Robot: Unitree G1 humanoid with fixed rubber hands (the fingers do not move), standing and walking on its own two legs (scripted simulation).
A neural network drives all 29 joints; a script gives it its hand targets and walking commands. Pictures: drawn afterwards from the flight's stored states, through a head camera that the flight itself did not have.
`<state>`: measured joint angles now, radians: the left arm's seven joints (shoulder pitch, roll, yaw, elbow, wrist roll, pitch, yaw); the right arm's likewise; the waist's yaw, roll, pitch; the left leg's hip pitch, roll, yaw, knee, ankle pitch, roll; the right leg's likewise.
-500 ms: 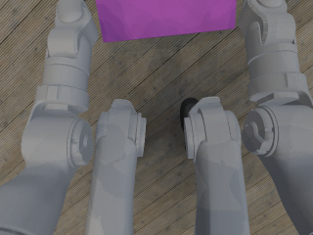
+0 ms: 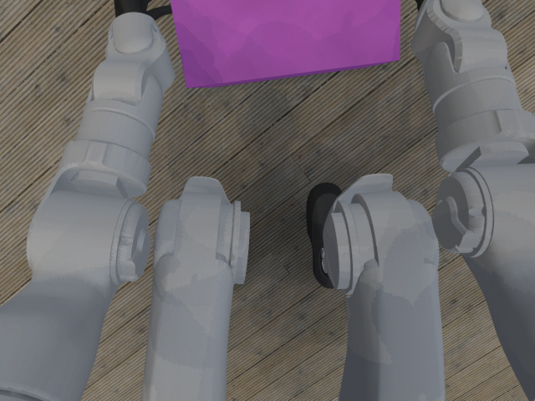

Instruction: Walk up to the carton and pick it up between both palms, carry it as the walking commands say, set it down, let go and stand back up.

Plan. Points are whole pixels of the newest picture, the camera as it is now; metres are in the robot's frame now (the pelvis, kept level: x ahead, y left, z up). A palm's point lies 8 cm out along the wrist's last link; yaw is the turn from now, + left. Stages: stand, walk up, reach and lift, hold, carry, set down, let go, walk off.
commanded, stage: set down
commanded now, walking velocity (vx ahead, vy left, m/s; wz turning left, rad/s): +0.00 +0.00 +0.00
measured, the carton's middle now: (283, 20) +0.52 -0.03 -0.26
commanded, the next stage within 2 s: none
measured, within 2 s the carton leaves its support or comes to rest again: rests again in 0.52 s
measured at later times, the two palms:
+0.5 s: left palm (137, 10) +0.52 +0.14 -0.19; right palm out of the picture +0.53 -0.19 -0.17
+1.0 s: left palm (140, 3) +0.53 +0.14 -0.19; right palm out of the picture +0.53 -0.20 -0.19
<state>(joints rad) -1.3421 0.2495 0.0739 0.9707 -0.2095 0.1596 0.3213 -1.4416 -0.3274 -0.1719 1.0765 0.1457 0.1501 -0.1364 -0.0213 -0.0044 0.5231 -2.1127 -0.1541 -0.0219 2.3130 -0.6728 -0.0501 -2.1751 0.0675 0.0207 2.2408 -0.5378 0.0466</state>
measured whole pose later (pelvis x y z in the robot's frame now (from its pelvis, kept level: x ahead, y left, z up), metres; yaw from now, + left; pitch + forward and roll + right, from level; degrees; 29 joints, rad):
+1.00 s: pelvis +0.01 -0.01 -0.02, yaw +1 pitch +27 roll +0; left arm -1.44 0.28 0.07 1.16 -0.17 0.12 0.10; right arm -1.46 -0.40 -0.03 1.28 0.27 0.07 -0.09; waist 0.00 -0.01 0.49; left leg -2.17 -0.09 -0.01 2.38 -0.69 -0.04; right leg -2.25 0.02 -0.02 2.32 -0.55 -0.02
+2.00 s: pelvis +0.01 -0.01 -0.02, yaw +1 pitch +29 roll +0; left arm -1.43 0.37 0.02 1.17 -0.25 0.02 0.08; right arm -1.49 -0.44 -0.05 1.28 0.27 0.00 -0.06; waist 0.00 -0.01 0.52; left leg -2.19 -0.06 0.00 2.36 -0.68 -0.02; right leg -2.25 0.00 -0.03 2.29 -0.55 -0.03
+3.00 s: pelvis +0.00 -0.01 +0.08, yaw +2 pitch +28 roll +1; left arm -1.26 0.42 0.14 0.60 -0.24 0.33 0.13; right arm -1.28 -0.51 -0.20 0.68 0.23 0.31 -0.04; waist -0.02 0.01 0.52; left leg -1.89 -0.05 0.01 2.03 -0.63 0.00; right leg -1.94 0.01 -0.01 1.99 -0.54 -0.02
